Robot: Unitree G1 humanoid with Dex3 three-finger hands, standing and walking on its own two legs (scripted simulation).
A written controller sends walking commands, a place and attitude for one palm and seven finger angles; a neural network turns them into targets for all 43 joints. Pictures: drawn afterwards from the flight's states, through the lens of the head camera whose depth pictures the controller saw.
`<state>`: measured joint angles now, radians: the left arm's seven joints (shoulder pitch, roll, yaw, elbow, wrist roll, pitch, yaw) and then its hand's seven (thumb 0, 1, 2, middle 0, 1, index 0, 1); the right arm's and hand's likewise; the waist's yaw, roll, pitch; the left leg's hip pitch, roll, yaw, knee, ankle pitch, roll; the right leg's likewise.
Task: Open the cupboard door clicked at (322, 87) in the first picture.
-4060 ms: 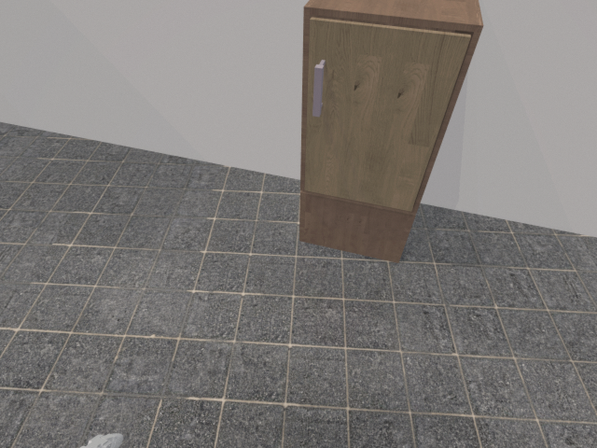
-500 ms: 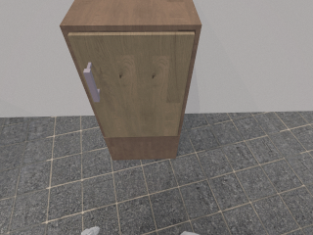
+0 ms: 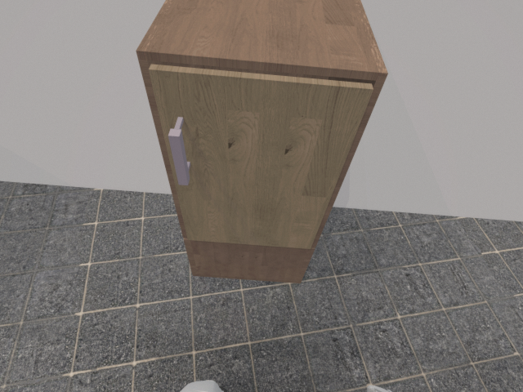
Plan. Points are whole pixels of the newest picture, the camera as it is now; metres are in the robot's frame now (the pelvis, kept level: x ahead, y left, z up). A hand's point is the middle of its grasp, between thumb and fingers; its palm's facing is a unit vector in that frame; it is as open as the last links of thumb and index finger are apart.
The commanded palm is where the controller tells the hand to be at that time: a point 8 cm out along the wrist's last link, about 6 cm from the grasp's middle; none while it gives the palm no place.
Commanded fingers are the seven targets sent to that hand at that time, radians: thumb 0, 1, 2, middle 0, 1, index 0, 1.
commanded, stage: come to a stop and stand still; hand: left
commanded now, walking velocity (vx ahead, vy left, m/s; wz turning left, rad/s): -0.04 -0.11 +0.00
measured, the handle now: (181, 152) +0.55 +0.23 -0.01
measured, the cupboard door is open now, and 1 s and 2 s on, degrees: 0 0 0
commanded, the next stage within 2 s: look again from close up in 1.12 s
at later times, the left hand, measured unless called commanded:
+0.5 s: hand out of the picture -0.06 +0.11 -0.15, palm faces +0.09 -0.98 -0.19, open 7.4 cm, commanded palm none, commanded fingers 0.00 0.90 0.90 -0.20 -0.30 -0.20 -0.30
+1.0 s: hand out of the picture -0.06 +0.17 -0.17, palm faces +0.06 -0.99 -0.15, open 7.4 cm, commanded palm none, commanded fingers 0.00 0.90 0.90 -0.20 -0.30 -0.20 -0.30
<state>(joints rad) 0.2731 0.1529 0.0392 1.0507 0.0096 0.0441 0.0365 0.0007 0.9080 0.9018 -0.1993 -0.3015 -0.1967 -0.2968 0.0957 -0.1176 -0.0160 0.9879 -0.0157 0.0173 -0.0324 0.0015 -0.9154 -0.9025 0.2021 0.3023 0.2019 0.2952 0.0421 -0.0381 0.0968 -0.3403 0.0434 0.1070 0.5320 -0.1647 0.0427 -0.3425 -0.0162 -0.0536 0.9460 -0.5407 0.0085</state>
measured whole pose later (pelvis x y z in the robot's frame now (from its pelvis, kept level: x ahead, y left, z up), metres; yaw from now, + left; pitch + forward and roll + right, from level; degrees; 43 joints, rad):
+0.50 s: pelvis -0.05 -0.05 +0.02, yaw +2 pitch +1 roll +1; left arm 0.34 0.10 0.02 1.07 0.02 -0.01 0.02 0.00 0.91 0.90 -0.20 -0.30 -0.20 -0.30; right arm 0.34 -0.21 -0.06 1.10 -0.02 0.05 0.00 0.00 -0.92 -0.90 0.20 0.30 0.20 0.29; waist 0.01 0.03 -0.01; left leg -0.35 0.04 0.03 0.78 -0.32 -0.04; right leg -0.14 -0.03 -0.10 0.38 -0.25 -0.03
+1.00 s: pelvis -0.05 +0.00 +0.01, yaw +1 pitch -1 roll +0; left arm 0.26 0.15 0.01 1.16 0.01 0.01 0.03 0.00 0.91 0.90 -0.20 -0.30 -0.20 -0.30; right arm 0.22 -0.16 0.00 1.12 -0.01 -0.02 -0.04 0.01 -0.95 -0.90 0.20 0.30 0.20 0.30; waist 0.02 -0.04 0.02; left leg -0.12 0.00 0.10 0.40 -0.26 0.03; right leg -0.12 -0.08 -0.07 0.40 -0.25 0.05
